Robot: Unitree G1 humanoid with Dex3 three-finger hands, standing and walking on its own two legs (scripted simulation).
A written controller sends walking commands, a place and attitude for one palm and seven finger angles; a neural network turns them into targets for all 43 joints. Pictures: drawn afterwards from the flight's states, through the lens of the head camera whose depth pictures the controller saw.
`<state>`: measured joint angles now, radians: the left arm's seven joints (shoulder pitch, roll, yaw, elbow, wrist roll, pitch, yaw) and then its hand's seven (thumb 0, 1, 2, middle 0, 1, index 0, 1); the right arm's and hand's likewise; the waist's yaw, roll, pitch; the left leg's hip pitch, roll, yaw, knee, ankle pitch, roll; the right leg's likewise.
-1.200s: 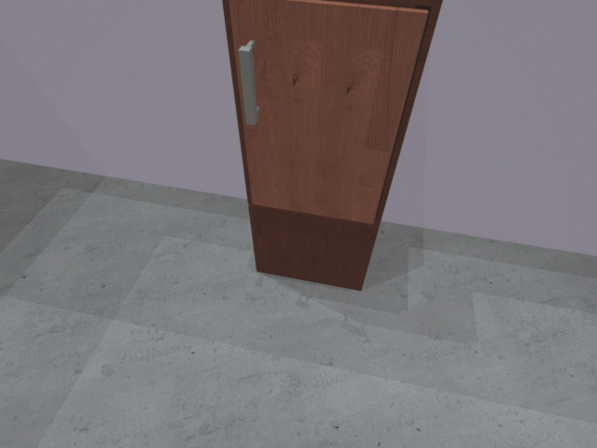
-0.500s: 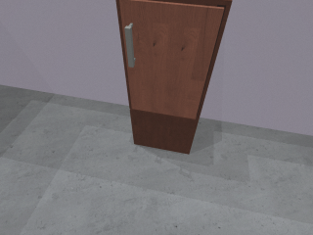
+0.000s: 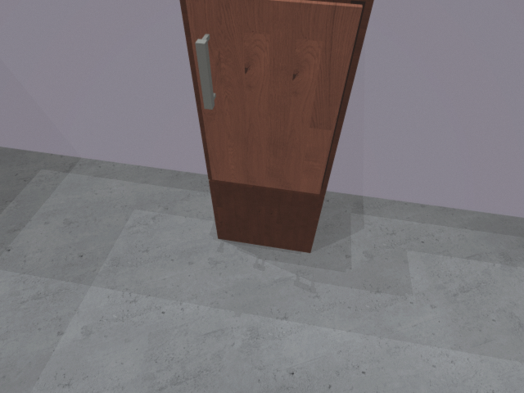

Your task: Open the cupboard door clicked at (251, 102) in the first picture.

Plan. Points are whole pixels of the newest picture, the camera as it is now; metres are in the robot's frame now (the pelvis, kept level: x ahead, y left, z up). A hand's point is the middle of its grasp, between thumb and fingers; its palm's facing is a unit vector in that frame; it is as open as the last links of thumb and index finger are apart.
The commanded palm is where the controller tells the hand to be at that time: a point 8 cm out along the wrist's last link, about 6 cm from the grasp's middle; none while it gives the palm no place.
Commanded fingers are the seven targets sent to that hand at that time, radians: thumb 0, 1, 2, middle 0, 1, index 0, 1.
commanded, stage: turn to face it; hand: left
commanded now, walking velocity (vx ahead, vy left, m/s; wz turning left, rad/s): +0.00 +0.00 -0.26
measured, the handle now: (208, 72) +0.82 +0.18 +0.07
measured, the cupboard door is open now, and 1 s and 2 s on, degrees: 0 0 0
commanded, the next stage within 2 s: take the last steps up to it in 0.04 s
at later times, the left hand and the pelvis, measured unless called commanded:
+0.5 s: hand out of the picture +0.02 +0.20 -0.19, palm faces -0.03 -0.99 -0.16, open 7.4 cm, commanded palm none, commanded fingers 0.00 0.90 0.90 -0.20 -0.30 -0.20 -0.30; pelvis +0.04 +0.03 -0.01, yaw -5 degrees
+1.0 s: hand (182, 339) +0.25 +0.17 -0.18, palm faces -0.01 -0.98 -0.21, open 7.2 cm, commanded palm none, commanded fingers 0.00 0.90 0.90 -0.20 -0.30 -0.20 -0.30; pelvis +0.18 -0.01 -0.01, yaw -3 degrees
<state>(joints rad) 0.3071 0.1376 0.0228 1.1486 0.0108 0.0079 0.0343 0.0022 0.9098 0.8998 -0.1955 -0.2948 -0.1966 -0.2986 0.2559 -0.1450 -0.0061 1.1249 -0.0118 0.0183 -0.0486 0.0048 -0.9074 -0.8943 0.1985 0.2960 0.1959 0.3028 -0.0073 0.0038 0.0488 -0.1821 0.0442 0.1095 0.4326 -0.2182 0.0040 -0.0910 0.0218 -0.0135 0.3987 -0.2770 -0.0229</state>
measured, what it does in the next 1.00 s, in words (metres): walks ahead: right foot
